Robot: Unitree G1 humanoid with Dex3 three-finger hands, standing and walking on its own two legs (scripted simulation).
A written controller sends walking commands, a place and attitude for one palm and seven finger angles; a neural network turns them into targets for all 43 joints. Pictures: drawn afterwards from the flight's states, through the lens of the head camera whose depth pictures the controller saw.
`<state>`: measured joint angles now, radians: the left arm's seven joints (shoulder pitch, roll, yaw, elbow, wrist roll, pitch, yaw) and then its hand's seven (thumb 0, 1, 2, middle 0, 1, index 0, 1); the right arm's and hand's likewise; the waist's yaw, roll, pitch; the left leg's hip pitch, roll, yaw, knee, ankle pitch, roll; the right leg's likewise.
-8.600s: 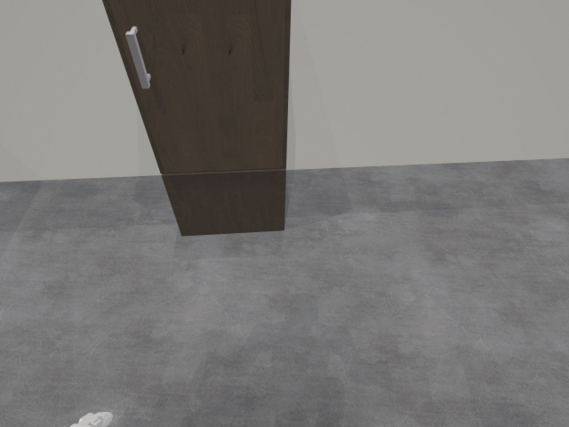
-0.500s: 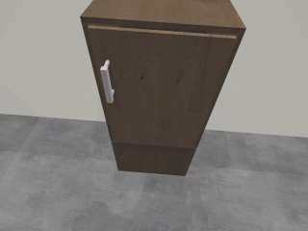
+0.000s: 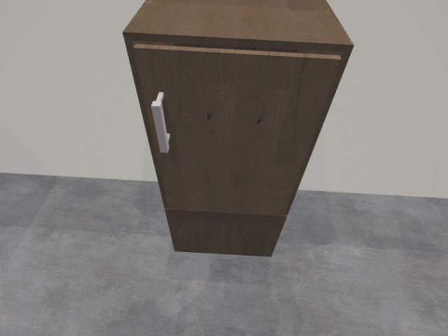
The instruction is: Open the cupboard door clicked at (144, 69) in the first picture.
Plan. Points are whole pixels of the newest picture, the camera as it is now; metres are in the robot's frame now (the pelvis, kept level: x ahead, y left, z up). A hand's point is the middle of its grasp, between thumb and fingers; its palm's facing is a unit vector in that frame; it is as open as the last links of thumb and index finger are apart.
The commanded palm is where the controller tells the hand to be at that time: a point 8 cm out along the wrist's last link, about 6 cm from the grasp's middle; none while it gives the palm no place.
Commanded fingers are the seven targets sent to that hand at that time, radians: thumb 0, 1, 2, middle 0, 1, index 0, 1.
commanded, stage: come to a stop and stand still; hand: left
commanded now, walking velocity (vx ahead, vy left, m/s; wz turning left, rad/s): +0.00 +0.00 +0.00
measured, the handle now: (162, 123) +0.56 +0.19 +0.05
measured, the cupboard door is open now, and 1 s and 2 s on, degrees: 0 0 0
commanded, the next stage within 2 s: look again from close up in 0.10 s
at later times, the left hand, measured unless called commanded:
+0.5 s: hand out of the picture +0.03 +0.18 -0.17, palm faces +0.02 -0.98 -0.21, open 7.3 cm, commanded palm none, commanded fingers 0.00 0.90 0.90 -0.20 -0.30 -0.20 -0.30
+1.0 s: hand (132, 290) +0.21 +0.18 -0.05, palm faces +0.28 -0.95 -0.11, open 7.5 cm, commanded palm +0.14 +0.23 -0.06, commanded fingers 0.00 0.69 0.81 -0.22 -0.44 -0.22 -0.44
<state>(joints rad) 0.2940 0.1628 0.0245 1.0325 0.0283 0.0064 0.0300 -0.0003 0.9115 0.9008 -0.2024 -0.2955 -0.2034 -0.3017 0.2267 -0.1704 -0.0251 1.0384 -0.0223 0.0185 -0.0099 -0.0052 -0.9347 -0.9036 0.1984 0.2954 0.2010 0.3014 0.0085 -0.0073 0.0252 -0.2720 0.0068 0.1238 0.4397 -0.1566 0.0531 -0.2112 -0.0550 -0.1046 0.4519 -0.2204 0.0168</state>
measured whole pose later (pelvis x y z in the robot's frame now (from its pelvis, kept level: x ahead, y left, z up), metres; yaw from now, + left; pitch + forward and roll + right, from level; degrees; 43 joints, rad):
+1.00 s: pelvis +0.03 -0.01 -0.01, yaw +3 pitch +1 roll +1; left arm 0.43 0.17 0.07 0.19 -0.15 -0.11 0.06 0.01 0.87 0.88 -0.21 -0.32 -0.21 -0.33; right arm 0.30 -0.20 0.00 0.81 0.02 -0.21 -0.05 0.01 -0.91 -0.90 0.20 0.30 0.20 0.30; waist -0.02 -0.01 -0.02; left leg -0.33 -0.02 0.08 0.57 -0.26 0.04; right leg -0.26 -0.06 -0.10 0.60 -0.36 0.00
